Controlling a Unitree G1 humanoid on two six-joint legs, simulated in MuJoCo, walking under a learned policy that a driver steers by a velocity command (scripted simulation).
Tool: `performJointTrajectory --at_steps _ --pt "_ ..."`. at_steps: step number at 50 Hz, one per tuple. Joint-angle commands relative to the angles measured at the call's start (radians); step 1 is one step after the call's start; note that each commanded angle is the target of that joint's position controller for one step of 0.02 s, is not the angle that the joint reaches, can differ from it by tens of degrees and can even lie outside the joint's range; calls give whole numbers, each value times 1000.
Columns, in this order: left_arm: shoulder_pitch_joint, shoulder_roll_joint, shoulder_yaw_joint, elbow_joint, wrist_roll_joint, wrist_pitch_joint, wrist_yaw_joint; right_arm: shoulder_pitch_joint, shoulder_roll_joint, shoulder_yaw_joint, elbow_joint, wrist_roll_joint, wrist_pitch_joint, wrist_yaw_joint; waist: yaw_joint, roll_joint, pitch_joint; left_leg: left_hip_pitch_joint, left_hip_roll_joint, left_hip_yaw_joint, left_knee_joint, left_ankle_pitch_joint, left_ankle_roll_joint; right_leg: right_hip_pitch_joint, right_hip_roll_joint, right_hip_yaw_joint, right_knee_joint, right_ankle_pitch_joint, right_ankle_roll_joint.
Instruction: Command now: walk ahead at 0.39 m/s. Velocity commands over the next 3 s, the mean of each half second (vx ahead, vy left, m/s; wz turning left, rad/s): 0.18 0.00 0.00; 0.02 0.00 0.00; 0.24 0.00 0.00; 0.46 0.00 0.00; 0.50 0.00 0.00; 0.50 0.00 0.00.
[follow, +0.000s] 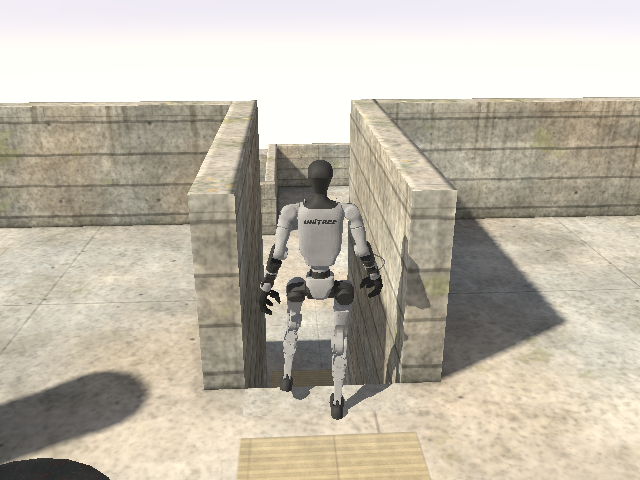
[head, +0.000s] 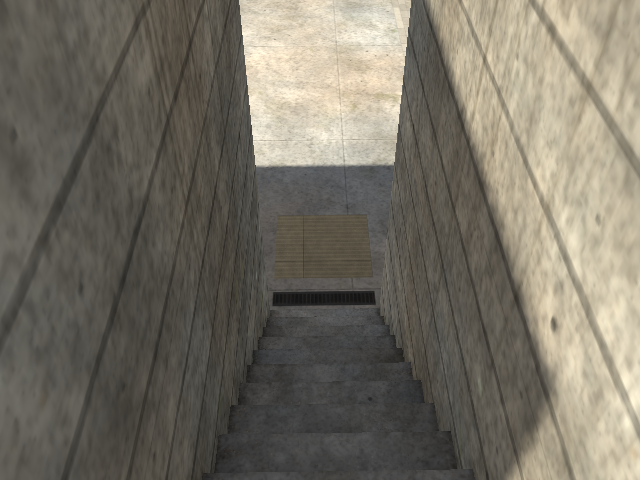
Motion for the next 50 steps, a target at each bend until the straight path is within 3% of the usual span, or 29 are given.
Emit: performJointTrajectory --at_steps 1,4,6,7,8,9,11,13,14,16,18,20,22,26,28,29,30,32,33,34,35,36,38,39,41,44,45,47,50 --pt "33 142 27 -41 -1 2 13 7 -76 -16 -54 -7 -19 8 -27 -94 122 -178 16 -5 56 -62 2 60 -329 265 28 679 -202" --pt "-78 133 18 -74 0 23 23 152 -61 -8 -8 -18 -20 6 -105 -144 46 173 -37 86 -38 -37 13 -138 -270 142 183 1059 -142" --pt "-273 191 39 -84 -38 1 28 497 -89 -27 105 -23 -24 -4 -323 -142 -26 600 -149 225 -247 185 20 -363 -153 40 500 1084 -53" --pt "-347 181 39 -110 -57 -22 37 594 -137 -30 135 -22 -30 -13 -384 63 39 576 -74 121 -498 611 99 -414 9 -13 927 560 36" --pt "-100 26 7 -135 -78 -40 29 389 -105 10 119 -14 -30 -23 -109 431 92 528 178 -356 -604 981 294 -609 128 164 1014 -257 44" --pt "-13 77 20 -103 -77 -37 40 243 -86 17 68 3 -32 -12 -54 259 112 471 245 -399 -563 900 306 -621 69 317 1030 -254 47" --pt "4 90 32 -90 -74 18 67 109 -81 16 50 -9 -27 13 10 -33 119 334 228 -312 -514 569 239 -586 -10 290 883 -180 56" --pt "-1 67 36 -74 -22 54 61 43 -56 41 31 -44 -19 -11 40 -93 55 177 187 -213 -487 552 234 -408 -25 253 756 87 84" --pt "46 33 26 -65 -6 68 41 18 -74 47 36 -66 -18 -27 72 -5 -8 123 215 -216 -473 582 249 -287 -24 227 810 200 91" --pt "30 52 32 -68 -10 78 27 -23 -77 53 37 -41 -15 -37 76 73 -32 118 161 -118 -504 544 196 -202 -27 153 781 196 100" --pt "-176 147 68 -126 -47 77 24 176 -66 34 79 2 -13 -67 -95 73 61 428 148 -148 -348 155 189 -609 -22 258 721 290 103" --pt "-256 142 68 -153 -52 59 10 300 -35 27 99 0 -3 -94 -149 140 82 529 183 -218 -292 122 217 -751 -31 329 649 213 114" --pt "-250 126 70 -147 -67 45 8 348 -56 4 103 -20 3 -95 -163 173 88 527 215 -283 -259 111 226 -808 -42 330 663 161 128" --pt "-248 112 76 -129 -85 23 20 302 -119 -35 57 3 -19 -67 -157 190 127 439 234 -345 -220 -10 197 -857 -73 253 655 56 152" --pt "-200 89 60 -109 -51 52 -14 154 -130 -39 -3 15 -11 -78 -116 34 110 30 95 -73 -160 -450 66 -332 -68 60 251 641 147" --pt "-101 28 53 -72 -58 64 -28 159 -113 -28 30 17 -3 -77 -78 78 98 -88 79 -23 -173 -548 46 -121 -40 12 229 775 141" --pt "5 25 59 -54 -68 78 -28 93 -106 -21 32 9 -2 -75 -13 134 116 -111 92 -17 -146 -542 28 -41 -75 28 194 804 128" --pt "171 75 73 -13 -42 97 -9 82 -27 -2 77 1 19 -50 77 135 102 5 12 81 106 -474 -42 98 -125 12 -84 923 129" --pt "260 92 81 18 -28 105 -5 106 19 8 120 11 17 -46 128 98 77 83 -42 109 285 -447 -66 156 -132 10 -197 913 119" --pt "390 153 84 45 12 79 3 134 89 19 137 11 20 -42 180 -61 23 0 -159 83 678 -751 -104 310 -202 118 -162 1039 92" --pt "344 174 39 40 45 53 3 261 153 13 126 49 35 -41 58 -255 30 -146 -197 -79 960 -901 -134 315 -268 171 59 1500 167" --pt "249 174 23 38 14 52 -12 386 141 9 112 81 40 -47 -42 -410 -1 -229 -190 -183 1023 -788 -131 254 -382 310 121 1535 105" --pt "148 155 -5 25 -10 64 -23 376 84 14 107 52 45 -76 -79 -259 -30 -271 -202 -195 1108 -620 -105 153 -442 381 78 1210 6" --pt "86 178 5 20 0 69 -6 336 32 11 62 53 65 -95 -112 -226 -31 -255 -183 -194 916 -383 -73 25 -446 444 5 875 -40" --pt "53 67 -38 33 30 75 36 185 -22 2 3 27 100 -105 -88 -207 61 -262 -162 -225 830 -233 -62 -129 -438 443 -47 492 -51" --pt "167 -8 -64 77 9 69 70 159 17 8 -13 17 105 -92 -67 -260 114 -263 -162 -185 778 -243 -52 -165 -360 365 -64 347 -26" --pt "209 -18 -65 81 11 68 80 165 35 7 -12 21 118 -92 -61 -161 149 -243 -175 -183 656 -141 -47 -195 -322 333 -98 191 -11" --pt "189 -75 -87 77 7 65 101 131 84 13 -36 6 129 -83 -59 -142 189 -204 -153 -193 417 -5 -75 -222 -304 327 -118 -1 -20" --pt "76 -59 -75 51 14 75 88 141 117 22 -35 -2 133 -53 -86 -189 187 89 -95 -104 -78 21 -80 -284 -246 267 -198 -156 34"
